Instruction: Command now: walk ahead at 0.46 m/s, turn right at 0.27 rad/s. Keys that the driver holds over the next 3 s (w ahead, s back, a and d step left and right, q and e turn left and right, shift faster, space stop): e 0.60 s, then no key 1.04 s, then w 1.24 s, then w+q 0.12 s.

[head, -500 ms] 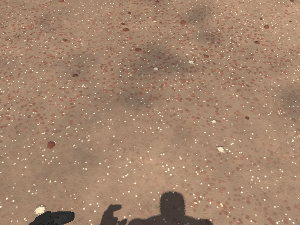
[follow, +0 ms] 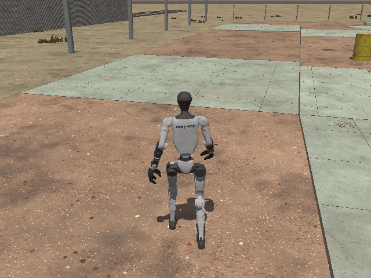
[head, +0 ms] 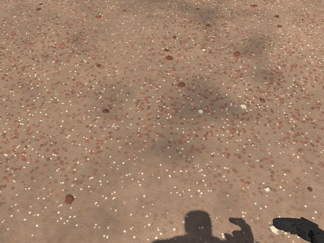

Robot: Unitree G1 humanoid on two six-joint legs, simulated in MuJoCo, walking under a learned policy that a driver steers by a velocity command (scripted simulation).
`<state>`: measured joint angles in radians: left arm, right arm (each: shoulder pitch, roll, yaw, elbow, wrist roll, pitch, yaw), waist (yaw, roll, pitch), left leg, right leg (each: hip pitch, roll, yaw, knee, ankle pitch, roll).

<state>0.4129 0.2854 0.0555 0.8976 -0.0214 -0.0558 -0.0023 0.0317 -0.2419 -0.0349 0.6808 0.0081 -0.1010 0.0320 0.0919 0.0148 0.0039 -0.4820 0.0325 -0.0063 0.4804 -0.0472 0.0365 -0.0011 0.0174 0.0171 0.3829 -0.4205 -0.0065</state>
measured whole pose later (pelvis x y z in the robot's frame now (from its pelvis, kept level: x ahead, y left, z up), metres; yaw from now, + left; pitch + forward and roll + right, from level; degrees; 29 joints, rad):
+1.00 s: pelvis +0.19 +0.01 +0.01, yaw -25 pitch +0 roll +0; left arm 0.16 0.25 0.04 0.68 0.02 0.02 0.01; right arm 0.20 -0.24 -0.04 0.83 -0.03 -0.01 0.00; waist 0.00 -0.04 0.01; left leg -0.26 0.01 0.00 0.55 -0.29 0.00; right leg -0.35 0.04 0.07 0.53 -0.23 0.00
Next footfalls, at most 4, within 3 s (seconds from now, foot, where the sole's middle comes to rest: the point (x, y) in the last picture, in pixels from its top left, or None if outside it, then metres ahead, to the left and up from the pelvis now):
0.48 right None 0.23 -0.14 -0.76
0.88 left None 0.28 0.10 -0.76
2.42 left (209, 193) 0.69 -0.11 -0.76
2.96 right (283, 164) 0.88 -0.46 -0.76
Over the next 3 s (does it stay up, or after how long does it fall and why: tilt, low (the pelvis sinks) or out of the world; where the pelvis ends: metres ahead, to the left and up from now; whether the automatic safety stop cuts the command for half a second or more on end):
stays up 0.78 -0.30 0.00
